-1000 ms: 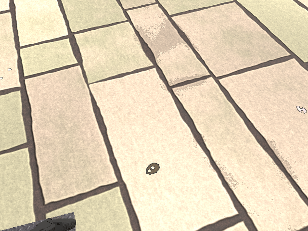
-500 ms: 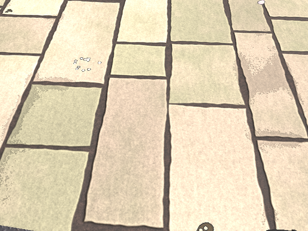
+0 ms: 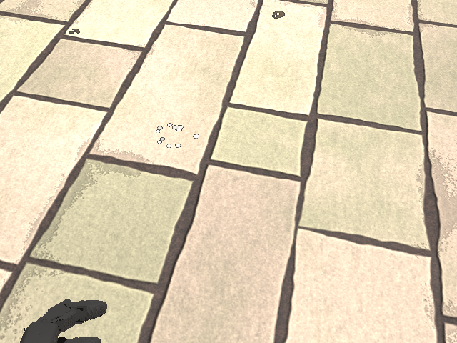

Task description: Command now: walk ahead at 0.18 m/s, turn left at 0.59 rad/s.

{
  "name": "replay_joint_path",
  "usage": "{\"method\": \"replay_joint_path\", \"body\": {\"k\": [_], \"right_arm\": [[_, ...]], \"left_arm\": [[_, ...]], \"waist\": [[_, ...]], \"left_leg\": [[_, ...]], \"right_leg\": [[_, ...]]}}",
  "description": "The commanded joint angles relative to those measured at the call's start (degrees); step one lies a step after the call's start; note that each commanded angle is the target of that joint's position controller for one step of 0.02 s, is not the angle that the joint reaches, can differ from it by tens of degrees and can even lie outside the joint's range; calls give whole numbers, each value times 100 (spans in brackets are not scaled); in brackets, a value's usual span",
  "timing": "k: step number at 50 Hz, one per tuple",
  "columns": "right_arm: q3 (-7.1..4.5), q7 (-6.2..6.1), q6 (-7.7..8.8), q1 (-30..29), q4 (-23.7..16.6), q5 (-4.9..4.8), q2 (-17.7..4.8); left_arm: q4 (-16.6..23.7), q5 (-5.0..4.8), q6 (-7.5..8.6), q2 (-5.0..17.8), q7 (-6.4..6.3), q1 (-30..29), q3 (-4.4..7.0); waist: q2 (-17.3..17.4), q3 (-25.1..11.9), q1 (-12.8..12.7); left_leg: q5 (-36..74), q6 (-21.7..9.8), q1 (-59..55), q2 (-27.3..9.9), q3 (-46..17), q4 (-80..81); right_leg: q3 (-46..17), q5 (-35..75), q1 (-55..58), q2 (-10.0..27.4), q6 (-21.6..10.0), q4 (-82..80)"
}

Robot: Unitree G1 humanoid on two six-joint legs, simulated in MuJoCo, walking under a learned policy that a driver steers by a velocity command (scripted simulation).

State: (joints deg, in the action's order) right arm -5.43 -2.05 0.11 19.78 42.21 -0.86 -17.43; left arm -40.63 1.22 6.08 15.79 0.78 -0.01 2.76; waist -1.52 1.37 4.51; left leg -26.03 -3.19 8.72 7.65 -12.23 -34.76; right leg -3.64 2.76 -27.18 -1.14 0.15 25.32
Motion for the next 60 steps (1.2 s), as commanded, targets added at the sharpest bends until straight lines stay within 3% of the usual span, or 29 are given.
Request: {"method": "replay_joint_path", "body": {"k": [1, 2, 3, 4, 5, 7, 11, 14, 16, 17, 18, 19, 20, 21, 22, 25, 30, 34, 35, 36, 37, 38, 40, 42, 48, 52, 57, 59, 60], "right_arm": [[62, 6, 93, 951, -561, 54, -10], [-32, 44, 51, 1298, -420, -44, -709], [-138, 19, -53, 533, -444, -103, -1019], [-168, -28, -178, 33, -523, -86, -1061], [-187, -64, -289, -175, -592, -50, -1019], [-114, -54, -382, -116, -678, -50, -647], [6, -24, -313, -369, -839, 43, -364], [94, 44, -274, -441, -805, 96, -255], [118, 89, -263, -358, -673, 135, -202], [133, 117, -249, -197, -549, 165, -137], [114, 122, -241, -240, -551, 204, -253], [55, 78, -237, -243, -641, 264, -642], [33, 36, -254, -752, -741, 325, -940], [62, 57, -225, -1062, -785, 329, -699], [52, 67, -184, -1150, -769, 313, -677], [-31, -6, -83, -1034, -702, 214, -817], [-79, -135, -67, -1131, -736, 104, -738], [-128, -128, -174, -1453, -668, -29, -738], [-115, -109, -165, -1100, -556, 2, -581], [10, -110, -150, -1192, -837, 248, -208], [18, -139, -110, -1770, -944, 202, -289], [-28, -133, -97, -1733, -901, 89, -428], [-84, -187, -84, -1646, -723, 127, -531], [-111, -188, -80, -1524, -661, 114, -529], [-50, -128, -32, -1539, -609, 79, -325], [-63, -49, 44, -1582, -605, 60, -377], [-102, 77, 203, -1417, -592, 17, -465], [-127, 134, 259, -1103, -496, 15, -464], [-170, 138, 270, -939, -436, 42, -569]], "left_arm": [[182, 207, -15, 1264, -76, 1243, 325], [182, -50, -135, 1122, -58, 1134, 345], [354, -71, -223, 698, -105, 858, 239], [370, -24, -323, 517, -139, 598, 157], [381, -10, -391, 473, -156, 393, 119], [301, 58, -436, 655, -191, 246, 174], [159, -1, -442, 780, -225, 353, 245], [42, -75, -503, 796, -146, 346, 222], [-64, -147, -515, 666, -48, 341, 144], [-120, -185, -515, 553, 4, 284, 80], [-238, -214, -492, 395, 53, 502, 7], [-275, -112, -448, 238, 123, 724, -71], [-275, -48, -417, 98, 150, 1092, -95], [-281, -64, -456, 460, 95, 819, -23], [-239, -93, -490, 651, 57, 645, 43], [-282, -137, -603, 791, -45, 817, 144], [-117, -232, -707, 527, 45, 888, 185], [-177, -218, -776, 533, 126, 1323, 239], [-116, -169, -767, 834, 79, 1351, 336], [43, -122, -736, 1726, -16, 1372, 540], [66, 66, -633, 1500, 40, 1785, 436], [103, 75, -522, 1376, 47, 1628, 386], [186, -150, -495, 1206, -61, 1160, 359], [258, -213, -586, 1084, -164, 1029, 301], [425, -204, -730, 1178, -289, 1067, 363], [549, -176, -789, 1219, -268, 935, 400], [687, -211, -854, 1213, -199, 765, 423], [754, -282, -896, 1167, -213, 597, 412], [783, -307, -908, 1075, -235, 613, 387]], "waist": [[-1458, -2327, -217], [-1289, -2520, -199], [-717, -1796, -457], [-344, -1295, -496], [-322, -877, -450], [-609, -485, -297], [-549, -815, -414], [-576, -938, -419], [-535, -851, -339], [-499, -779, -198], [-427, -689, -190], [59, -751, -312], [1148, -678, -797], [1245, -473, -627], [1240, -209, -571], [1420, -7, -466], [1006, -321, -368], [806, -507, -635], [76, -523, -541], [-1707, -447, -402], [-1335, -902, -928], [-742, -852, -823], [-193, -679, -626], [-300, -743, -500], [-474, -683, -566], [-673, -499, -614], [-784, -597, -601], [-749, -649, -380], [-625, -688, -320]], "left_leg": [[-2020, 373, 2188, 218, -24, -3289], [-1520, 531, 2638, -354, 34, -4095], [-975, 689, 2950, -574, 273, -4337], [-568, 757, 2986, -731, 490, -4195], [-367, 793, 2855, -867, 557, -4046], [-56, 772, 2264, -929, 846, -3455], [245, 721, 1886, -1088, 969, -2294], [467, 593, 1137, -991, 1044, -1255], [918, 484, 531, -904, 1140, -197], [1476, 402, -48, -813, 1247, 637], [1763, 278, -576, -836, 1157, 1225], [2309, 45, -1048, -1608, 323, 1401], [1883, -436, -189, -2332, -182, 1467], [873, -545, 619, -2151, -8, 1670], [317, -363, 655, -1886, 204, 1686], [1181, -406, 532, -2126, 235, 1576], [3926, -919, -94, -2819, 161, 1049], [3489, -387, 278, -2375, 995, 280], [2395, 59, 699, -1962, 1476, -562], [-224, 793, 2419, -949, 2009, -2214], [-1649, 780, 2819, -604, 981, -3318], [-1384, 718, 3022, -741, 706, -3750], [-471, 669, 3254, -917, 654, -3511], [68, 738, 2831, -869, 674, -3290], [635, 911, 2500, -697, 672, -1834], [642, 891, 1977, -621, 638, -1079], [562, 724, 1389, -501, 636, -129], [1215, 587, 770, -481, 744, 948], [1814, 467, 234, -719, 656, 1453]], "right_leg": [[-2800, 4102, 4276, 2775, -1649, 267], [-3439, 2247, 4127, 3009, -1913, 65], [-2610, 1042, 3544, 2500, -1651, -172], [-1918, 265, 2846, 2120, -1394, -363], [-1505, -114, 2161, 1869, -1308, -557], [-726, -334, 1223, 1476, -1216, -947], [-331, 409, 1491, 1678, -1489, -987], [-202, 207, 1342, 1612, -1490, -969], [-185, -590, 1173, 1445, -1333, -857], [-131, -986, 910, 1317, -1156, -720], [-101, -1408, 594, 1127, -804, -592], [54, -1972, 228, 826, -326, -153], [548, -2499, 443, 395, 54, 119], [497, -2278, 965, 362, 170, 356], [580, -1910, 812, 245, 189, 519], [579, -2019, 349, 215, 113, 1246], [509, -3281, -200, 447, 13, 2416], [905, -1543, 986, 92, -144, 734], [201, -174, 1482, 320, -370, 76], [-2228, 1853, 2272, 1811, -1361, -350], [-2968, 2221, 2500, 2360, -2211, -573], [-2512, 2121, 2594, 2207, -2134, -444], [-1827, 1581, 2603, 1702, -1560, -283], [-1552, 1503, 2344, 1398, -1380, -355], [-1624, 201, 2250, 1126, -1320, -534], [-1981, -743, 1716, 1021, -1323, -605], [-2563, -279, 1754, 968, -1272, -336], [-2596, -147, 1652, 768, -1068, -69], [-2477, -579, 1366, 557, -839, 141]]}}
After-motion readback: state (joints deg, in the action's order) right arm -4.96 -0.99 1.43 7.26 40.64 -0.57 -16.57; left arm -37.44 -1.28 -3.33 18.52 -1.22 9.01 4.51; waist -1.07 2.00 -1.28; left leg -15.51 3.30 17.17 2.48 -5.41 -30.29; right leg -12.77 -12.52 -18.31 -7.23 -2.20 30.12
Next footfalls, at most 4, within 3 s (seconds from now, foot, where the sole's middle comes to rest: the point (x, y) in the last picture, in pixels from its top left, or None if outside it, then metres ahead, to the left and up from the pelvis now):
0.38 left None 0.11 0.14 -0.76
0.70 right None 0.13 -0.10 -0.76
1.22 left None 0.19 0.11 -0.76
1.62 right None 0.16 -0.17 -0.76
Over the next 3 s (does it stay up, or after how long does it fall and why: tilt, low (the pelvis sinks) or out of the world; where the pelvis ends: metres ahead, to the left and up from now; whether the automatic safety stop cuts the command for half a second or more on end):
stays up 0.67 -0.28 0.01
